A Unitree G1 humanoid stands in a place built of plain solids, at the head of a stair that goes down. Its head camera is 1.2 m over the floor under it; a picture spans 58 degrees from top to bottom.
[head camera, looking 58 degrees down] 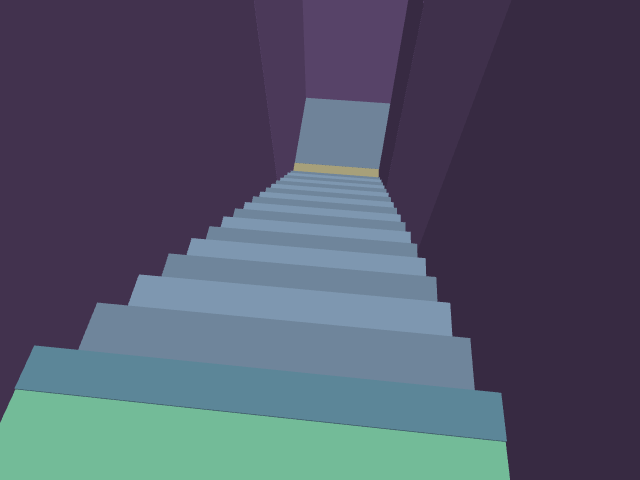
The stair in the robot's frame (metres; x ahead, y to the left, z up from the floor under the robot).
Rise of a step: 0.21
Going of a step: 0.23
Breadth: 1.30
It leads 6 degrees to the right of straight ahead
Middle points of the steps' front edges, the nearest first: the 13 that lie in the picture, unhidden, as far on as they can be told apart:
0.33 0.16 0.00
0.56 0.14 -0.21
0.78 0.12 -0.42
1.01 0.09 -0.64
1.23 0.07 -0.85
1.46 0.05 -1.06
1.68 0.03 -1.28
1.91 0.00 -1.49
2.13 -0.02 -1.71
2.35 -0.04 -1.92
2.58 -0.06 -2.13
2.80 -0.09 -2.35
3.03 -0.11 -2.56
